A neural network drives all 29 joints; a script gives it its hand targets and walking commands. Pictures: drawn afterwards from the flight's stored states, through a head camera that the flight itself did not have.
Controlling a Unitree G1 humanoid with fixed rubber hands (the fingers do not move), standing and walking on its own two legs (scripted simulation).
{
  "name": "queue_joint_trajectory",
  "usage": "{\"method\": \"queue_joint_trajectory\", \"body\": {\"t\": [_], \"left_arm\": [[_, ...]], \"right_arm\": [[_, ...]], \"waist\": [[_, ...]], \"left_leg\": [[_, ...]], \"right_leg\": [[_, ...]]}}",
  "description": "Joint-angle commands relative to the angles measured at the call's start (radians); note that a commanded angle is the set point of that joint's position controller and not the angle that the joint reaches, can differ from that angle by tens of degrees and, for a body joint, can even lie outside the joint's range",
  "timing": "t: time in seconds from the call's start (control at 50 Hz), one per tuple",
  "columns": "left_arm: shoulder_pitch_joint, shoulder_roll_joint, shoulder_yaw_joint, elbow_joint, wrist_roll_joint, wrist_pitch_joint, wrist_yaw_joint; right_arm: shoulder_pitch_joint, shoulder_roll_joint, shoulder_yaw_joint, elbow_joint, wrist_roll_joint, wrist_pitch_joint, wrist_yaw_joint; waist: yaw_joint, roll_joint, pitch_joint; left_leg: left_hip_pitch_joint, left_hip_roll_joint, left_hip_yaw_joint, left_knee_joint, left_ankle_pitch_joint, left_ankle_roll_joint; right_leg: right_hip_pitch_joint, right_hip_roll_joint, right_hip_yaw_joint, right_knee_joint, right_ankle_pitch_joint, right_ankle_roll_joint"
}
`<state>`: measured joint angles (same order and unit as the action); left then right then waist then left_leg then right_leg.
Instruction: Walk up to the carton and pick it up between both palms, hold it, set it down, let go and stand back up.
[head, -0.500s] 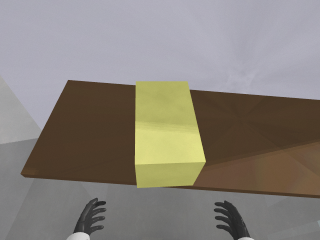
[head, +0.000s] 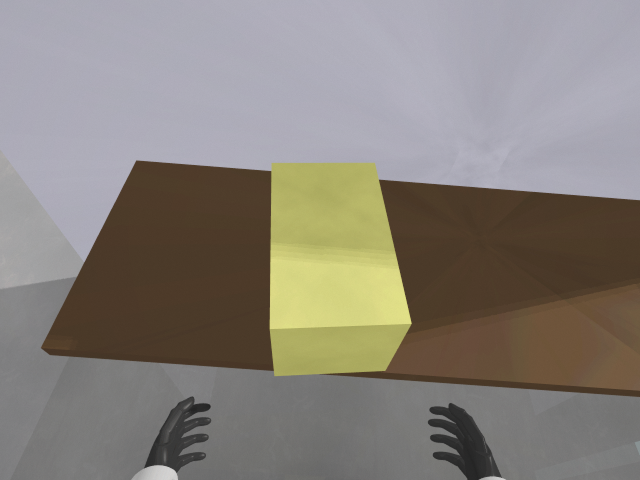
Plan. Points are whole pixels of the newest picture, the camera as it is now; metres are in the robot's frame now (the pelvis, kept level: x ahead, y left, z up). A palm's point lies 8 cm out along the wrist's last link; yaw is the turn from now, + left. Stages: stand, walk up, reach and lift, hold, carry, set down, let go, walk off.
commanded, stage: let go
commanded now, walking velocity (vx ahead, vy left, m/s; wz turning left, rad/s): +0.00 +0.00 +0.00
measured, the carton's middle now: (327, 264) +0.44 -0.02 -0.05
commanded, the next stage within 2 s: stand in 0.44 s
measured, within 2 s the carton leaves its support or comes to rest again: neither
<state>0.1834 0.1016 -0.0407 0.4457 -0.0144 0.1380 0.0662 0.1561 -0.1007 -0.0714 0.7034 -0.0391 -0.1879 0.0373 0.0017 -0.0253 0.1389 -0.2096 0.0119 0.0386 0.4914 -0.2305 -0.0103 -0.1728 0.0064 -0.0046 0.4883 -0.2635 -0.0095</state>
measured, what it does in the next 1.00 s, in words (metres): stands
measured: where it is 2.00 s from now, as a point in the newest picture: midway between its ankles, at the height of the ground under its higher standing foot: outside the picture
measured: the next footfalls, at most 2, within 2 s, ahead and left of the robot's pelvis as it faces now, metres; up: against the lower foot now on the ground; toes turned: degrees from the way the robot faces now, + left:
none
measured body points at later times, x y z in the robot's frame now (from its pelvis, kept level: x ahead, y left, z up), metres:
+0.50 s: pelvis +0.00 +0.00 +0.00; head +0.04 +0.01 +0.45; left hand +0.18 +0.19 -0.10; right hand +0.16 -0.21 -0.10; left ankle +0.02 +0.11 -0.74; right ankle +0.00 -0.11 -0.74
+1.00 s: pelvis +0.02 -0.01 +0.00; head +0.00 -0.02 +0.45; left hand +0.20 +0.21 -0.08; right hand +0.14 -0.26 -0.11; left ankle +0.02 +0.11 -0.74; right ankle +0.00 -0.12 -0.74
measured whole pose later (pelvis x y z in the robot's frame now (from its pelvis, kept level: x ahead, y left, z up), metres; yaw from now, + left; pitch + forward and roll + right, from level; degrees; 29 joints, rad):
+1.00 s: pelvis +0.02 -0.01 +0.00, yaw +0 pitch -1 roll +1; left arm 0.19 0.19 -0.02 0.60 -0.01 0.00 0.02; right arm 0.27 -0.20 -0.07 0.71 -0.04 -0.02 0.01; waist 0.00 -0.01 -0.04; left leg -0.21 0.01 0.04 0.49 -0.26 0.00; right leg -0.19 0.01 0.00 0.53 -0.32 -0.02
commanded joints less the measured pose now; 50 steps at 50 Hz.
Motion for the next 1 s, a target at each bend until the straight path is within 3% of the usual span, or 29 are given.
{"method": "queue_joint_trajectory", "body": {"t": [0.0,0.12,0.2,0.26,0.34,0.46,0.48,0.5,0.54,0.56,0.58,0.6,0.66,0.7,0.74,0.8,0.82,0.86,0.98], "left_arm": [[-0.029,0.219,0.103,-0.024,0.081,-0.044,-0.006],[-0.028,0.220,0.098,-0.034,0.071,-0.048,-0.012],[-0.023,0.225,0.097,-0.044,0.077,-0.050,-0.009],[-0.016,0.222,0.100,-0.025,0.080,-0.051,-0.010],[-0.016,0.209,0.095,-0.022,0.093,-0.046,-0.006],[-0.013,0.223,0.095,-0.047,0.079,-0.054,-0.009],[0.026,0.331,0.135,0.029,0.064,-0.110,-0.017],[0.002,0.324,0.137,0.023,0.054,-0.128,-0.025],[0.004,0.298,0.129,0.046,0.059,-0.141,-0.038],[0.000,0.294,0.126,0.058,0.060,-0.146,-0.042],[0.006,0.308,0.132,0.067,0.063,-0.154,-0.042],[0.005,0.311,0.131,0.076,0.063,-0.158,-0.042],[0.012,0.322,0.134,0.099,0.059,-0.178,-0.043],[-0.010,0.339,0.136,0.108,0.061,-0.188,-0.046],[-0.012,0.343,0.137,0.112,0.061,-0.195,-0.047],[-0.020,0.360,0.142,0.124,0.055,-0.203,-0.047],[-0.022,0.366,0.144,0.119,0.057,-0.204,-0.048],[-0.004,0.379,0.147,0.129,0.053,-0.202,-0.046],[-0.027,0.377,0.144,0.148,0.060,-0.209,-0.053]], "right_arm": [[-0.069,-0.239,-0.023,-0.034,-0.008,-0.071,0.002],[-0.066,-0.229,-0.019,-0.047,-0.007,-0.072,-0.001],[-0.061,-0.228,-0.021,-0.034,-0.001,-0.076,-0.001],[-0.069,-0.228,-0.016,-0.048,-0.002,-0.080,0.000],[-0.075,-0.236,-0.023,-0.014,-0.003,-0.074,0.006],[-0.070,-0.237,-0.022,-0.047,0.002,-0.081,-0.002],[0.025,-0.337,-0.038,-0.006,-0.001,0.023,-0.031],[0.007,-0.324,-0.039,-0.020,0.009,0.067,-0.039],[-0.018,-0.315,-0.035,-0.044,0.000,0.105,-0.042],[0.000,-0.328,-0.039,-0.047,-0.001,0.114,-0.046],[0.002,-0.318,-0.037,-0.042,-0.003,0.119,-0.047],[0.023,-0.314,-0.036,-0.035,-0.003,0.121,-0.046],[0.009,-0.321,-0.042,-0.047,-0.005,0.119,-0.037],[0.034,-0.307,-0.036,-0.046,-0.002,0.121,-0.037],[0.022,-0.312,-0.034,-0.060,-0.004,0.125,-0.038],[0.038,-0.326,-0.038,-0.055,-0.001,0.130,-0.037],[0.031,-0.336,-0.043,-0.052,-0.001,0.130,-0.036],[0.069,-0.343,-0.042,-0.052,0.002,0.128,-0.036],[0.073,-0.344,-0.044,-0.056,0.007,0.128,-0.034]], "waist": [[0.046,0.075,-0.236],[0.047,0.056,-0.240],[0.043,0.088,-0.241],[0.057,0.061,-0.244],[0.052,0.093,-0.237],[0.048,0.066,-0.253],[0.040,0.019,-0.442],[0.024,0.031,-0.437],[0.033,0.044,-0.343],[0.019,0.076,-0.302],[0.025,0.037,-0.254],[0.016,0.056,-0.238],[0.024,0.051,-0.236],[0.010,0.043,-0.226],[0.015,0.058,-0.222],[0.007,0.038,-0.249],[0.010,0.017,-0.236],[0.003,0.065,-0.226],[-0.006,0.021,-0.223]], "left_leg": [[0.217,-0.017,0.065,-0.111,0.233,-0.016],[0.223,-0.016,0.068,-0.103,0.234,-0.013],[0.217,-0.015,0.064,-0.101,0.231,-0.016],[0.215,-0.014,0.067,-0.103,0.237,-0.014],[0.224,-0.013,0.064,-0.107,0.251,-0.023],[0.224,-0.011,0.062,-0.092,0.264,-0.016],[0.168,0.117,-0.070,0.016,0.303,0.042],[0.131,0.119,-0.078,0.002,0.220,0.055],[0.056,0.109,-0.073,-0.017,0.092,0.066],[0.001,0.101,-0.070,-0.039,0.006,0.063],[-0.016,0.095,-0.076,-0.057,-0.012,0.061],[-0.027,0.102,-0.089,-0.069,-0.031,0.066],[-0.009,0.093,-0.080,-0.032,0.022,0.065],[-0.004,0.089,-0.072,-0.022,0.047,0.062],[-0.005,0.091,-0.070,-0.019,0.078,0.059],[0.027,0.087,-0.063,0.000,0.140,0.061],[0.021,0.087,-0.067,0.002,0.132,0.057],[-0.005,0.089,-0.072,-0.005,0.129,0.058],[0.009,0.089,-0.066,-0.004,0.119,0.055]], "right_leg": [[0.003,0.035,-0.032,-0.112,0.203,-0.002],[-0.001,0.032,-0.030,-0.115,0.204,-0.001],[0.010,0.027,-0.026,-0.111,0.208,-0.004],[0.012,0.031,-0.032,-0.110,0.209,-0.002],[0.008,0.037,-0.039,-0.106,0.201,-0.009],[0.006,0.032,-0.033,-0.105,0.228,0.000],[0.024,-0.096,0.076,-0.023,0.170,-0.025],[0.022,-0.085,0.080,-0.023,0.093,-0.032],[-0.009,-0.092,0.080,-0.046,0.042,-0.034],[-0.005,-0.100,0.098,-0.061,0.020,-0.033],[-0.035,-0.094,0.095,-0.065,0.008,-0.029],[-0.034,-0.100,0.098,-0.062,0.013,-0.032],[-0.050,-0.114,0.121,-0.085,0.024,-0.036],[-0.061,-0.119,0.135,-0.091,0.060,-0.040],[-0.053,-0.115,0.120,-0.085,0.100,-0.037],[-0.051,-0.119,0.122,-0.077,0.145,-0.038],[-0.055,-0.110,0.115,-0.080,0.153,-0.040],[-0.029,-0.123,0.121,-0.078,0.180,-0.046],[-0.030,-0.116,0.108,-0.075,0.189,-0.045]]}}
